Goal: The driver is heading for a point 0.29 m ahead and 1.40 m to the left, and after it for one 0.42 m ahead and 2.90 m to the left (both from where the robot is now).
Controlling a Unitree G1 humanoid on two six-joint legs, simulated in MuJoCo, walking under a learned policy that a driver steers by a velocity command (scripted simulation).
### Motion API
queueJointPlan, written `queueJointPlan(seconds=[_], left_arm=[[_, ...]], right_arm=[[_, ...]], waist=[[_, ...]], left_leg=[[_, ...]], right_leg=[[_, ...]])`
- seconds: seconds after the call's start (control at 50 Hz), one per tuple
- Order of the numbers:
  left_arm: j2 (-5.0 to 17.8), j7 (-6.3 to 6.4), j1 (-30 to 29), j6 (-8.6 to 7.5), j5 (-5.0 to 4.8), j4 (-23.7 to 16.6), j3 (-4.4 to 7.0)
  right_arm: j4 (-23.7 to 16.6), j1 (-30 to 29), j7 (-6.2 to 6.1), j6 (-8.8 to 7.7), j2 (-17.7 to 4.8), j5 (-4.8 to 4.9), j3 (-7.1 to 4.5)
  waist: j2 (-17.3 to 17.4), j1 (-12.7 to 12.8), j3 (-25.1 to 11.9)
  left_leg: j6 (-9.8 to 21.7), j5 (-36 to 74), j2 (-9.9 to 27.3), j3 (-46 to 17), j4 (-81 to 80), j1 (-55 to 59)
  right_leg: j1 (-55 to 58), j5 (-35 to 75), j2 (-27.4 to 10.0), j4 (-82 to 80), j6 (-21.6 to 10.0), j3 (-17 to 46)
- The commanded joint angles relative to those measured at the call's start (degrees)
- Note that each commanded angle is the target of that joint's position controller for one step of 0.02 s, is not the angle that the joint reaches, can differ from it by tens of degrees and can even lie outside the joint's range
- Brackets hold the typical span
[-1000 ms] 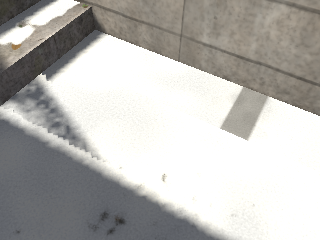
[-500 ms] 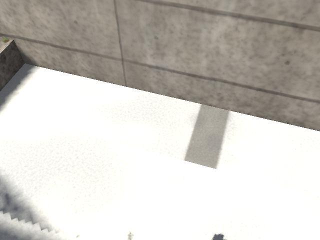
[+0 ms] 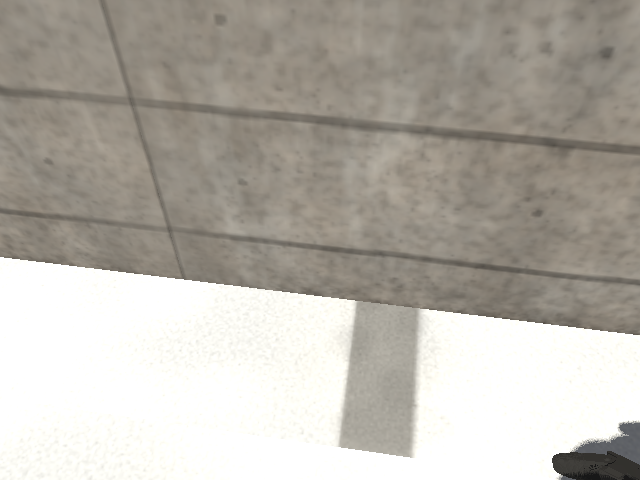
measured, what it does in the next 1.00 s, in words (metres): steps on the spot, turning left: right foot, then left foot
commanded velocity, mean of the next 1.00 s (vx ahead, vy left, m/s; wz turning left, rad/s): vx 0.07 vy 0.00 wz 0.44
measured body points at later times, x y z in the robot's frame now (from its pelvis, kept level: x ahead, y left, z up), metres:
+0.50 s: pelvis +0.08 -0.02 +0.02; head +0.12 -0.03 +0.46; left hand +0.18 +0.29 -0.07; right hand +0.29 -0.27 -0.10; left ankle +0.06 +0.11 -0.66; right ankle +0.14 -0.12 -0.72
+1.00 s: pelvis +0.06 +0.03 +0.02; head +0.08 +0.08 +0.46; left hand +0.03 +0.36 -0.10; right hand +0.34 -0.14 -0.05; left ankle +0.03 +0.12 -0.72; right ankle +0.13 -0.11 -0.64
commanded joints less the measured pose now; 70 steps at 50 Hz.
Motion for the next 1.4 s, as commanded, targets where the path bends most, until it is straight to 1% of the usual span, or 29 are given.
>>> queueJointPlan(seconds=[0.02, 0.06, 0.12, 0.18, 0.28, 0.36, 0.38, 0.4, 0.42, 0.44, 0.48, 0.62, 0.72, 0.76, 0.78, 0.8, 0.82, 0.84, 0.86, 0.9, 0.94, 1.14, 1.22, 1.24, 1.26, 1.28, 1.32, 1.36, 1.4], left_arm=[[8.0, -0.25, 5.3, -0.52, -0.11, -2.9, 0.89], [7.2, 0.33, -3.5, 0.14, 1.36, -5.5, 1.00], [3.1, 1.01, -3.2, 0.65, 0.83, -6.7, 0.26], [4.5, 2.42, -3.6, 1.56, 0.37, -6.7, 0.39], [4.8, 1.96, -9.6, 2.15, 0.30, -8.6, 0.28], [6.3, 0.69, -7.2, 0.03, -0.29, -8.0, 0.92], [8.8, 0.86, -5.5, -0.12, 0.31, -8.0, 1.57], [13.2, 1.31, -7.5, 0.40, 2.01, -8.9, 2.43], [13.2, 0.82, -8.5, 0.59, 4.61, -9.3, 2.52], [10.3, 0.85, -10.2, 0.39, 4.00, -10.4, 1.75], [7.7, 0.94, -13.1, 0.35, 2.01, -10.7, 1.04], [10.8, 1.98, -10.2, 2.62, 1.43, -8.7, 1.97], [13.2, 1.94, -10.8, 3.58, 0.39, -8.0, 2.76], [11.4, 1.26, -11.0, 2.68, -0.45, -7.3, 2.35], [9.3, 0.76, -7.5, 2.17, -0.06, -5.7, 1.83], [5.7, 0.17, -6.7, 1.83, 2.66, -6.9, 0.69], [5.8, 0.55, -11.1, 1.51, 2.92, -10.3, 0.50], [9.2, 0.99, -13.8, 1.71, 1.31, -10.5, 1.42], [10.1, 1.32, -13.6, 2.09, 0.42, -10.3, 1.82], [10.5, 2.35, -11.3, 2.72, 1.48, -8.7, 2.26], [9.8, 1.93, -9.4, 2.57, 1.45, -8.6, 2.18], [8.6, 0.06, -11.7, 1.17, -0.04, -9.7, 0.89], [9.0, -0.62, -7.6, 0.17, -0.09, -8.4, 1.16], [10.6, -0.50, -5.2, 0.12, 0.36, -7.7, 1.64], [14.3, -0.17, -4.7, 0.57, 1.39, -8.0, 2.24], [16.2, -0.59, -5.1, 0.68, 3.46, -8.0, 2.83], [11.6, 0.15, -9.8, -0.10, 2.21, -10.0, 1.52], [10.4, 1.13, -9.5, -0.40, 0.61, -9.8, 0.98], [10.3, 1.53, -6.6, -0.49, 0.83, -9.5, 0.76]], right_arm=[[-0.1, 11.9, 0.44, 1.26, -7.7, 2.39, -2.08], [-1.5, 5.9, 0.25, 2.46, -5.6, 1.80, -0.86], [-0.9, 6.3, -0.38, 3.64, -9.1, 0.96, -2.03], [-2.0, 5.3, -1.46, 4.99, -11.7, 1.35, -3.17], [-2.4, 5.9, -3.17, 7.40, -11.3, 2.38, -3.60], [-4.4, 4.7, -3.68, 8.97, -9.6, 2.60, -3.14], [-4.7, 6.3, -3.66, 9.12, -7.7, 2.44, -2.46], [-6.1, 7.0, -3.44, 8.95, -4.4, 2.12, -1.51], [-6.7, 8.0, -3.24, 8.26, -7.8, 1.28, -2.50], [-5.5, 10.3, -2.90, 8.05, -11.3, 1.22, -3.58], [-3.4, 12.3, -3.06, 9.07, -11.3, 1.67, -4.07], [-9.4, 4.7, -1.81, 9.77, -6.3, 2.07, -1.44], [-10.4, 5.7, -0.16, 9.46, -8.0, 2.15, -1.72], [-8.8, 9.8, -0.55, 9.99, -9.2, 1.83, -2.64], [-8.3, 11.9, -1.22, 10.21, -11.2, 1.65, -3.50], [-9.2, 13.6, -2.44, 10.36, -17.2, 1.57, -4.99], [-11.7, 12.0, -2.32, 9.40, -20.8, -0.69, -5.38], [-11.4, 12.8, -1.79, 8.26, -17.9, -1.03, -5.00], [-11.0, 10.2, -1.78, 7.56, -16.5, -0.21, -4.59], [-11.4, 5.6, -2.41, 7.87, -13.4, 1.81, -3.68], [-11.7, 5.4, -2.96, 8.40, -12.3, 1.39, -3.04], [-12.3, 6.5, -3.43, 9.99, -14.7, 1.47, -4.06], [-12.8, 4.6, -3.50, 10.65, -14.2, 2.65, -4.08], [-13.0, 5.4, -3.63, 10.71, -12.8, 2.73, -3.65], [-13.5, 6.5, -3.37, 10.59, -9.4, 2.19, -2.62], [-14.6, 5.7, -3.12, 9.80, -11.1, 2.14, -3.20], [-13.0, 7.2, -2.51, 8.95, -14.6, 1.67, -4.39], [-11.7, 8.3, -2.07, 9.01, -12.6, 1.26, -4.00], [-12.7, 6.5, -1.22, 8.45, -10.3, 1.89, -3.13]], waist=[[8.7, -5.1, -13.9], [2.4, -4.1, -6.5], [7.8, -1.8, -6.9], [8.6, -1.6, -9.5], [9.5, -3.3, -6.2], [10.5, -1.2, -6.0], [7.3, -1.5, -7.7], [-6.6, -3.6, -6.4], [-14.4, -3.9, -6.0], [-10.5, -4.4, -6.7], [-5.0, -5.4, -6.0], [-8.7, -1.1, -6.1], [-11.0, -1.4, -5.7], [-9.4, -3.8, -6.0], [-4.1, -4.1, -6.2], [12.1, -3.2, -6.4], [17.7, -4.9, -7.6], [11.0, -7.4, -9.3], [9.8, -5.3, -6.7], [8.1, -3.0, -5.3], [9.7, -2.1, -6.6], [11.8, -4.5, -5.3], [10.9, -2.0, -5.8], [8.2, -1.6, -7.9], [-3.4, -2.7, -7.8], [-14.1, -2.3, -3.3], [-9.1, -3.6, -0.3], [-7.9, -2.8, 0.9], [-6.8, -0.9, 1.3]], left_leg=[[15.9, 24.0, 22.4, -30.1, -5.5, 36.2], [13.4, 28.6, 17.3, -21.7, -7.3, 22.8], [12.1, 35.1, 12.7, -16.5, -8.5, 16.4], [12.0, 27.6, 12.5, -17.7, -9.3, 14.5], [10.2, -2.1, 10.7, -22.1, -12.5, 9.2], [6.8, -2.1, 7.7, -24.0, -7.1, 9.1], [4.1, -7.9, 5.5, -21.9, -2.0, 5.4], [0.8, -21.3, -2.0, -12.3, 9.6, -5.1], [-1.4, -31.8, -3.3, -7.1, 22.8, -9.7], [-2.8, -29.9, -0.6, -7.9, 31.2, -9.5], [-5.1, -23.9, 0.6, -6.2, 37.1, -9.9], [-8.2, -18.4, 3.9, -0.1, 24.3, -5.7], [-4.8, -14.8, 3.3, 3.8, 9.9, 3.7], [-1.8, -6.8, 1.5, 4.8, -1.2, 12.3], [0.4, 0.7, 2.2, 1.4, -5.8, 19.5], [5.5, 22.4, 15.9, -16.9, -7.0, 29.0], [18.3, 32.9, 27.0, -30.2, -7.8, 25.2], [19.3, 26.3, 24.1, -27.0, -9.1, 23.4], [15.6, 21.5, 19.9, -21.6, -9.0, 21.4], [11.2, 16.3, 15.4, -17.4, -8.7, 18.4], [11.1, 16.6, 13.6, -16.5, -9.0, 16.1], [10.7, -0.4, 11.7, -27.8, -8.6, 15.6], [7.9, 1.6, 8.7, -30.0, -5.6, 14.4], [5.6, -7.9, 6.0, -27.7, -3.0, 9.7], [2.2, -23.8, -0.3, -19.1, 7.7, -1.0], [0.3, -29.5, -6.0, -9.6, 20.4, -11.4], [-1.7, -20.9, 0.3, -9.1, 31.5, -14.8], [-4.0, -15.3, 1.7, -7.0, 36.7, -18.2], [-5.2, -12.3, 3.0, -4.2, 37.1, -19.2]], right_leg=[[-25.4, -3.0, -3.8, 26.4, 3.3, -1.7], [-23.6, 2.4, -7.2, 19.5, 4.1, -4.9], [-15.8, 3.4, -6.4, 6.5, 4.8, -7.5], [-12.0, 6.5, -5.1, -0.2, 5.8, -7.9], [-9.4, 12.5, -4.0, -9.1, 5.5, -6.8], [-0.6, 19.7, -4.4, -27.1, 3.3, -7.2], [5.6, 20.9, -11.0, -29.8, 1.0, -3.3], [9.2, 26.9, -22.8, -32.1, -5.6, 9.5], [6.0, 38.0, -30.1, -33.4, -12.8, 18.1], [6.0, 42.2, -29.7, -32.4, -13.9, 15.0], [6.5, 43.7, -22.9, -29.5, -9.2, 3.7], [7.9, 44.6, -22.0, -30.1, -10.7, -6.3], [6.0, 39.3, -23.3, -28.1, -8.5, -8.8], [2.0, 33.6, -21.6, -22.8, -5.3, -11.5], [-3.6, 26.5, -19.4, -16.4, -1.3, -15.0], [-18.6, 4.1, -13.2, 0.7, 4.6, -20.5], [-27.9, -9.9, -6.5, 13.9, 7.1, -14.1], [-27.1, -7.3, -7.4, 20.0, 6.6, -8.3], [-27.4, -1.5, -8.1, 20.7, 5.8, -7.4], [-26.0, 5.5, -8.6, 18.2, 6.4, -6.8], [-22.2, 9.0, -6.8, 19.0, 6.9, -7.4], [-12.5, 8.3, -3.5, -9.3, 5.8, -5.9], [-2.9, 16.7, -3.6, -25.9, 3.4, -6.9], [4.4, 19.3, -8.0, -29.3, 1.5, -4.8], [10.8, 14.1, -19.3, -32.5, -4.0, 6.9], [6.9, 7.0, -27.1, -37.4, -11.3, 20.0], [5.1, -2.0, -25.3, -38.4, -10.3, 14.7], [8.0, 0.4, -21.9, -38.2, -7.6, 8.3], [8.4, 2.7, -20.8, -39.4, -7.5, 3.5]])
